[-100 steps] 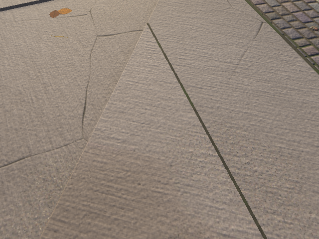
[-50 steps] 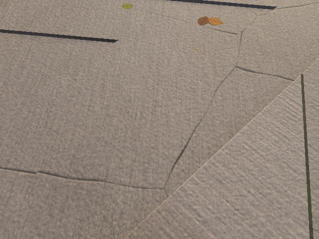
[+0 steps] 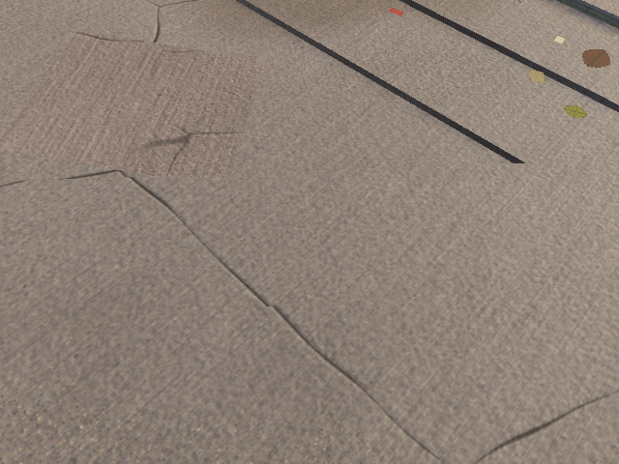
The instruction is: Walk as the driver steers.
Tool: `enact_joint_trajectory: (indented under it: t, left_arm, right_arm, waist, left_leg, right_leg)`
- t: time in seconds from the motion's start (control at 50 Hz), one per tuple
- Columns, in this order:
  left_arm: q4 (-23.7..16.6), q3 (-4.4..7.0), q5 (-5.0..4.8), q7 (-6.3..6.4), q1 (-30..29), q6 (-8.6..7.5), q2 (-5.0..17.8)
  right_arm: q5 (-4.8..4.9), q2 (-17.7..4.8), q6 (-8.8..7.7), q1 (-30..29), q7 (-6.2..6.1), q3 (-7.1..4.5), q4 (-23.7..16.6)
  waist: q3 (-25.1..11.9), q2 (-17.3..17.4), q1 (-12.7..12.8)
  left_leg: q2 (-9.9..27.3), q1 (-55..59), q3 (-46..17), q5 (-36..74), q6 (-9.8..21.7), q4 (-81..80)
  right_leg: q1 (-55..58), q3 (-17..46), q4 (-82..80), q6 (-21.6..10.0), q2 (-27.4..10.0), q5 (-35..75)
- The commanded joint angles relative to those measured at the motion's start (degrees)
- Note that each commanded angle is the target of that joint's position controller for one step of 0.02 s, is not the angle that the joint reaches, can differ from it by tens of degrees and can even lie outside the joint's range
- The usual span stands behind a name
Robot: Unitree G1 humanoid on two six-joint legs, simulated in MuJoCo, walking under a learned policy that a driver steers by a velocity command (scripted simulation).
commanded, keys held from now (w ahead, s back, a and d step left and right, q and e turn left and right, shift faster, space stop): no key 1.00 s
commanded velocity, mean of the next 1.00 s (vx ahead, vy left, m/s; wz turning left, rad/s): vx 0.00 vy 0.00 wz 0.11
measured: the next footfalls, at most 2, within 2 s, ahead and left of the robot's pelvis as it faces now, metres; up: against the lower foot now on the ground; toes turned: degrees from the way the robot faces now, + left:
right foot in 0.26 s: +0.04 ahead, -0.12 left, +0.00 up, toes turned +5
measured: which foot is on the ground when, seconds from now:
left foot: down 0.00-1.00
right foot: up 0.00-0.24, down 0.26-1.00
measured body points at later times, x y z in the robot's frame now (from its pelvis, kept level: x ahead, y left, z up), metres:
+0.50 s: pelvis +0.00 -0.03 +0.00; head +0.01 -0.04 +0.45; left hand +0.11 +0.23 -0.12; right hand +0.11 -0.28 -0.14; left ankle +0.00 +0.09 -0.75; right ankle +0.00 -0.13 -0.75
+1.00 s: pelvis +0.00 -0.02 +0.00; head +0.01 -0.02 +0.45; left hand +0.03 +0.24 -0.14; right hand +0.05 -0.28 -0.15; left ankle +0.00 +0.09 -0.75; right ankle +0.00 -0.13 -0.75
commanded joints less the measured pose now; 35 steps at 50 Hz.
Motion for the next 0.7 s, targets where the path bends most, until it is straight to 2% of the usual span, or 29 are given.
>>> enact_joint_trajectory:
  t: [0.02,0.1,0.18,0.22,0.24,0.26,0.28,0.3,0.32,0.34,0.36,0.4,0.44,0.46,0.5,0.56,0.7]
  left_arm:
    - [-3.7,0.86,-0.10,0.28,-1.4,-0.47,4.0]
    - [-3.8,0.37,-0.44,0.42,-2.2,-0.71,3.2]
    - [-3.2,-0.07,-1.13,0.80,-1.0,-1.09,2.8]
    - [-2.0,-0.52,-1.15,1.11,1.8,-1.54,1.7]
    - [-1.1,-0.91,-0.78,1.38,3.6,-2.08,0.9]
    - [-1.4,-0.90,0.19,1.81,3.1,-2.89,2.7]
    - [-2.8,-0.95,0.80,1.89,0.2,-3.59,6.1]
    - [-2.2,-0.72,0.36,1.31,-1.4,-3.54,6.9]
    - [-2.2,-1.58,0.00,0.85,-3.0,-3.83,4.0]
    - [-1.9,-2.13,-0.24,0.68,-4.2,-4.03,2.8]
    - [-1.6,-2.24,-0.10,0.75,-4.7,-3.93,2.9]
    - [-0.5,-2.05,-0.29,0.93,-3.0,-3.95,4.0]
    - [0.0,-1.98,-0.35,0.72,-1.2,-4.07,3.9]
    - [0.3,-1.99,-0.81,0.45,0.3,-4.05,3.4]
    - [1.4,-2.06,-0.65,0.69,-1.1,-3.84,3.3]
    - [2.9,-2.13,-0.48,0.60,-0.6,-3.86,2.9]
    - [7.1,-2.36,-0.39,0.58,0.0,-3.94,2.7]
  right_arm:
    - [-0.39,-8.3,-0.78,2.6,-0.40,-2.13,-2.4]
    - [-0.99,-8.4,-0.84,2.8,-0.49,-1.85,-1.7]
    - [-1.26,-8.0,-0.74,0.9,-0.54,-1.39,-0.8]
    - [-0.77,-7.2,-0.60,-0.9,-0.82,-0.92,-0.1]
    - [-0.22,-6.3,-0.63,-1.7,-1.09,-0.44,0.1]
    - [-0.13,-4.0,-0.98,-0.2,-1.19,0.29,0.3]
    - [0.19,-1.6,-1.21,3.4,-1.11,0.90,0.7]
    - [-0.31,-5.0,-0.65,1.7,-1.33,-0.04,1.4]
    - [-0.71,-5.6,-0.36,1.5,-1.16,-0.20,2.1]
    - [-0.62,-4.4,-0.31,1.1,-0.89,0.00,2.9]
    - [-0.47,-3.6,-0.38,1.0,-0.64,0.25,3.6]
    - [-0.87,-2.8,-0.69,0.8,-0.34,0.84,4.7]
    - [-1.14,-4.4,-1.17,0.0,-0.79,0.94,5.5]
    - [-0.54,-5.4,-1.15,-0.3,-1.04,0.59,6.8]
    - [-0.17,-3.7,-1.32,0.0,-1.18,1.02,8.5]
    - [-0.30,-4.1,-1.54,-0.3,-1.68,1.12,10.7]
    - [-0.19,-4.3,-1.60,-0.7,-2.06,1.37,15.4]
  waist:
    - [-5.2,9.7,-1.7]
    - [-5.1,9.1,-2.2]
    - [-5.2,9.3,-1.3]
    - [-5.3,8.3,0.8]
    - [-5.4,7.1,2.2]
    - [-6.1,2.7,1.0]
    - [-6.9,-6.0,-1.7]
    - [-4.2,-8.5,-0.8]
    - [-2.9,-6.3,-1.4]
    - [-1.9,-6.1,-1.7]
    - [-1.8,-6.5,-2.1]
    - [-3.3,-6.1,-1.7]
    - [-4.8,-2.9,-0.5]
    - [-3.4,0.8,1.2]
    - [-2.5,1.2,-0.1]
    - [-3.1,3.1,0.3]
    - [-2.3,3.0,0.4]
  left_leg:
    - [14.9,10.2,-14.9,15.7,8.5,-5.5]
    - [14.9,7.5,-16.0,15.8,8.6,-4.6]
    - [14.2,3.6,-17.1,17.8,7.5,-3.4]
    - [12.9,1.5,-17.3,17.2,5.7,-1.9]
    - [11.5,-1.5,-16.8,13.7,3.5,-0.9]
    - [9.1,-4.9,-15.0,6.0,0.3,1.3]
    - [2.8,-8.5,-7.9,-6.8,-2.0,6.9]
    - [0.2,-3.7,-1.9,-15.3,-2.4,9.3]
    - [1.5,-1.4,-1.5,-14.7,-2.7,11.4]
    - [1.8,-0.4,-1.1,-11.5,-2.8,9.5]
    - [1.9,0.9,-0.3,-7.8,-3.1,6.7]
    - [2.8,3.9,-0.5,1.5,-3.5,-0.1]
    - [5.9,6.2,-3.5,7.2,-4.0,-2.0]
    - [6.0,4.3,-4.2,7.9,-3.8,-0.7]
    - [6.1,2.4,-4.5,6.3,-3.7,-2.5]
    - [6.7,2.9,-5.0,7.9,-3.3,-3.5]
    - [7.5,3.4,-5.5,6.8,-2.7,-4.8]
  right_leg:
    - [-5.3,0.5,-3.5,0.0,-0.3,-1.0]
    - [0.5,0.2,-9.9,-1.3,0.5,-2.9]
    - [9.1,-0.5,-18.2,-2.9,2.0,-3.8]
    - [15.8,-0.9,-28.7,-3.8,2.4,1.3]
    - [21.8,-0.2,-37.9,-4.4,1.4,8.7]
    - [26.4,6.3,-41.6,-5.3,-5.0,11.0]
    - [27.9,18.4,-44.6,-8.5,-15.4,16.1]
    - [17.1,19.6,-43.1,-14.4,-18.9,22.1]
    - [15.2,17.3,-43.3,-15.1,-16.7,21.2]
    - [14.5,14.2,-42.8,-13.3,-13.6,18.9]
    - [14.9,11.2,-41.8,-11.2,-10.5,17.6]
    - [17.1,8.5,-38.8,-8.8,-7.8,21.8]
    - [17.4,8.4,-37.7,-7.2,-6.8,18.2]
    - [17.4,7.4,-39.2,-6.5,-4.9,15.3]
    - [19.2,6.4,-38.3,-6.3,-4.6,13.6]
    - [20.2,5.9,-37.5,-6.3,-4.5,15.5]
    - [19.6,5.6,-38.5,-5.9,-4.0,13.3]
Keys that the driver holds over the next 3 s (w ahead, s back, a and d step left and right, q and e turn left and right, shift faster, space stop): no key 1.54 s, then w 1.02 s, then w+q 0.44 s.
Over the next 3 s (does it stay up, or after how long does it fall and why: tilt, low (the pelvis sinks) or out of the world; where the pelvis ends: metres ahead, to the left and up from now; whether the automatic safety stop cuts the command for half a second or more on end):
stays up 0.69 0.09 -0.05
